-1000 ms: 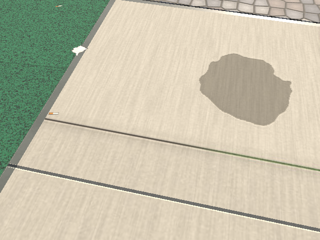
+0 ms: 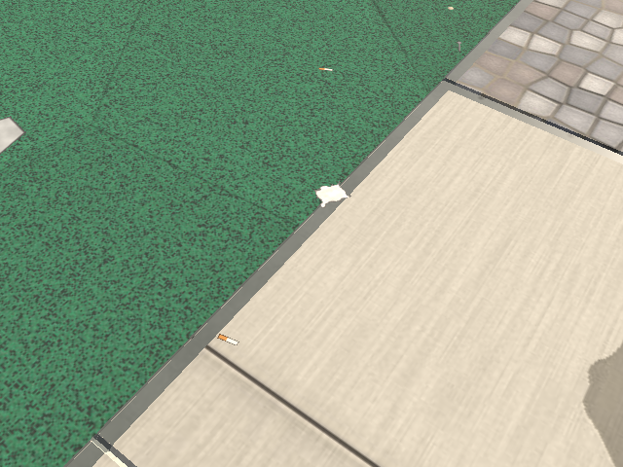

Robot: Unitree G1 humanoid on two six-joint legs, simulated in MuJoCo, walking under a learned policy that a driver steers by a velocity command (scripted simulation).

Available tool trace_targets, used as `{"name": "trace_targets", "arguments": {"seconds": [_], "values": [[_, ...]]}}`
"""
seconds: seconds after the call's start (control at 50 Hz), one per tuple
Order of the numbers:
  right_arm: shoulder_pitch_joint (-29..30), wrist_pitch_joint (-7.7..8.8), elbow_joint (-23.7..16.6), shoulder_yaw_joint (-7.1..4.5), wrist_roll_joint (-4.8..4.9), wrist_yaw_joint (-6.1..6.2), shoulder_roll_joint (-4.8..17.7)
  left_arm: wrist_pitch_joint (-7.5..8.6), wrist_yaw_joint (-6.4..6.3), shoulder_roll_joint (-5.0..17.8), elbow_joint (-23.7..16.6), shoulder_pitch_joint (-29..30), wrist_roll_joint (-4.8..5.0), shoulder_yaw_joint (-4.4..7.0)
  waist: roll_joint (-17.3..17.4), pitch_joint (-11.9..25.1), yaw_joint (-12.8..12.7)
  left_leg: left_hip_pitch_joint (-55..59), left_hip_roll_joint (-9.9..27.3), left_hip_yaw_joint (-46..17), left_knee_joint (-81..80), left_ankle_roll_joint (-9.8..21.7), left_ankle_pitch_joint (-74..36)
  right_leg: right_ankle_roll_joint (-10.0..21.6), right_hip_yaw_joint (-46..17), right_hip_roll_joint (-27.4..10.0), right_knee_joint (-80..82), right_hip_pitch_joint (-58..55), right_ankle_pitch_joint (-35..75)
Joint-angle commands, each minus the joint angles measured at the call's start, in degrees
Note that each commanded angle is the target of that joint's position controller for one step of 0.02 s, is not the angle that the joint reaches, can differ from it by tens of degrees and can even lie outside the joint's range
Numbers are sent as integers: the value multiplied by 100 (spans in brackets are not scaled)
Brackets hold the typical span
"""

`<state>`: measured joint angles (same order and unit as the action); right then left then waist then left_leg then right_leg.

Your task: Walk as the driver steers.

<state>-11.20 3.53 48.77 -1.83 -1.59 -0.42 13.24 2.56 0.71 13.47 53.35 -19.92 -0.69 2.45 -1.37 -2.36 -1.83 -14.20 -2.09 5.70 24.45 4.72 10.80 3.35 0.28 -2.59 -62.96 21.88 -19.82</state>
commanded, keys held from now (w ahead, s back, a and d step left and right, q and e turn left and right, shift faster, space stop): w+e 1.00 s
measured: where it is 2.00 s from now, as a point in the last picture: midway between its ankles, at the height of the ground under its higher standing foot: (447, 355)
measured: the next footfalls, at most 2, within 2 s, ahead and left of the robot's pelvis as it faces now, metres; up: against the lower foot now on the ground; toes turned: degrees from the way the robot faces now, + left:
right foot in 0.40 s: +0.34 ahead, -0.12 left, +0.00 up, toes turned -18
left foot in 0.92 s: +0.69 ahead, -0.08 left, +0.00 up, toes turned -33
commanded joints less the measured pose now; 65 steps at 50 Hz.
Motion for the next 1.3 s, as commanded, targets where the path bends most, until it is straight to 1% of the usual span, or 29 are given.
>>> {"name": "trace_targets", "arguments": {"seconds": [0.02, 0.12, 0.18, 0.28, 0.34, 0.38, 0.4, 0.42, 0.44, 0.46, 0.5, 0.52, 0.56, 0.6, 0.68, 0.8, 0.86, 0.9, 0.92, 0.94, 0.96, 0.98, 1.0, 1.02, 1.06, 1.12, 1.2, 1.26, 1.3], "values": [[-464, 198, -43, -124, 49, 52, 505, -113, 72, 361, -122, -377, -72, 127, 593, 170, 71, 759, 1563, -1218, -1546, 460, -1222, -29, -264, -230, -82, 815, 431], [-879, 272, 194, -147, 60, 89, 556, -194, 163, 274, -392, 541, -73, 141, 483, -211, 154, 973, 1508, -458, -1816, 389, -1521, -146, -231, -296, 428, 1736, 1397], [-972, 268, 283, -124, 64, 114, 535, -164, 205, 186, -600, 1116, -74, 81, 472, -339, 232, 1062, 1398, 5, -1774, 298, -1910, -152, 23, -228, 1318, 1719, 1916], [-1440, 211, 545, -141, 46, 204, 675, -146, 272, 140, -969, 1900, -107, -12, 457, -452, 441, 1774, 1591, 461, -1433, 207, -3052, 129, 626, -28, 2451, 1484, 1815], [-1348, 138, 580, -184, 24, 265, 886, -157, 232, 274, -952, 1567, -124, 49, 662, -114, 199, 2188, 1679, 742, -438, 116, -5418, 487, 953, 429, 2638, 776, 1032], [-1233, 39, 537, -235, 6, 273, 1054, -123, 177, 493, -712, 634, -141, 176, 730, 458, -212, 2054, 1711, 804, 1160, 137, -5891, 801, 962, 788, 2886, -327, 525], [-1104, 14, 455, -245, 33, 245, 1087, -78, 119, 728, -458, -224, -197, 305, 480, 884, -655, 1308, 1591, 871, 2544, 14, -4835, 1041, 599, 731, 3423, -1586, 662], [-1189, 49, 176, -153, 90, 181, 667, -90, 20, 1394, -399, -685, -232, 510, -457, 1438, -670, -479, 1054, 907, 4593, -221, -1467, 1592, -1466, -755, 3605, -3149, 335], [-1019, 108, -193, -165, 110, 88, 606, -143, 33, 1725, -501, -425, -73, 576, -1018, 1784, -375, -2303, -133, -108, 6039, -421, 2075, 2376, -4386, -1783, 4504, -3966, 829], [-384, 169, -298, -177, 30, 56, 763, -189, 2, 1528, -466, -263, 47, 539, -128, 1104, -450, -2896, 354, -838, 5947, -358, 1490, 2145, -3591, -1603, 4683, -3527, 824], [-398, 251, -285, -162, 83, 46, 705, -160, -49, 973, -481, 285, 41, 393, 402, 113, 49, -2493, 761, -777, 4901, -371, 779, 1604, -2415, -1138, 4935, -2061, 1662], [-470, 162, -279, -159, -20, 53, 682, -118, -78, 846, -497, 449, 79, 348, 385, 6, 233, -2142, 846, -786, 4561, -465, 736, 1457, -2001, -860, 4992, -1608, 2144], [-618, -50, -270, -143, -129, 14, 584, 2, -70, 805, -521, 463, 100, 310, 219, 153, 377, -1738, 872, -721, 4183, -626, 691, 1391, -1600, -564, 5041, -1272, 2732], [-410, -151, -389, -128, -125, -16, 522, 74, -52, 976, -495, 290, 93, 348, 122, 148, 365, -1836, 863, -608, 3762, -750, 440, 1362, -1433, -399, 5105, -1138, 2891], [590, -177, -767, -109, -90, -38, 544, 60, -43, 1027, -465, -187, 79, 362, -107, -38, 7, -2365, 816, -553, 2640, -870, -415, 1142, -1535, -257, 5159, -1385, 2687], [1554, -81, -1163, -31, -20, -100, 577, 16, -104, 1110, -475, -682, 4, 376, -239, 8, -381, -2416, 473, -591, 1396, -753, -872, 1015, -1854, -364, 4697, -2200, 3273], [1277, -8, -1191, -59, 11, -80, 760, 23, -167, 1252, -599, -436, -35, 408, -344, 51, -124, -1581, 321, -725, 770, -564, -541, 781, -2106, -486, 4332, -2160, 3569], [139, 66, -860, -170, 22, 13, 1008, 66, -131, 1358, -712, -76, -32, 425, -232, 488, 434, 84, 51, -612, 362, -366, -217, 530, -2026, -233, 3322, -1728, 4289], [-656, 143, -709, -249, -45, 92, 1234, 114, -71, 1222, -747, -33, 21, 385, 149, 1007, 825, 1322, 489, -971, 91, -178, -119, 384, -1714, 174, 2094, -1212, 3781], [-1371, 146, -759, -348, -198, 195, 1720, 152, -47, 640, -966, -298, 165, 233, 1017, 1919, 920, 2780, 2100, -2785, -178, 154, 1169, 210, -1110, 700, 344, -102, 1447], [-1014, 44, -772, -409, -139, 172, 1908, 123, -46, 687, -1124, -703, 135, 222, 2105, 2127, 444, 2970, 2858, -5176, -961, 672, 1421, 170, -700, 1132, -601, 1141, -1207], [-542, -11, -891, -315, -91, 137, 1341, 15, -90, 985, -885, -647, -30, 253, 1037, 1255, 288, 2195, 2704, -4690, -917, 701, 1982, 191, -769, 583, -1094, 1477, -751], [-271, -16, -924, -202, -41, 109, 866, -20, -25, 962, -874, -256, -76, 247, 345, 605, 313, 1452, 2374, -3711, -991, 605, 1745, 156, -679, 376, -973, 1419, -273], [-147, -5, -887, -148, -50, 96, 700, -50, 27, 839, -903, -101, -67, 231, 317, 279, 223, 950, 2067, -2892, -1159, 432, 1061, 110, -626, 205, -679, 1266, -29], [-274, 88, -722, -134, -16, 101, 682, -182, 128, 762, -929, -44, -157, 218, 712, 115, 128, 559, 1708, -1888, -1316, 274, -33, 8, -518, 34, -466, 1057, 144], [-520, 236, -571, -181, 66, 36, 760, -275, 221, 679, -1108, 280, -135, 185, 725, 160, 112, 673, 1741, -1255, -1472, 372, -992, -67, -453, -34, -398, 1352, 529], [-695, 226, -424, -201, 52, 40, 769, -279, 289, 581, -1397, 1052, -122, 129, 618, -93, 196, 863, 1658, -460, -1570, 405, -1813, -207, -273, -100, 326, 1879, 1189], [-642, 188, -376, -211, 79, 62, 813, -221, 337, 328, -1547, 1480, -110, 8, 677, -123, 229, 710, 1414, 337, -1214, 256, -3120, -202, 193, -7, 1691, 1200, 1785], [-760, 155, -325, -241, 101, 91, 929, -211, 370, 300, -1618, 1676, -124, -15, 757, -32, 317, 868, 1452, 513, -955, 157, -3550, -125, 455, 116, 2286, 803, 1853]]}}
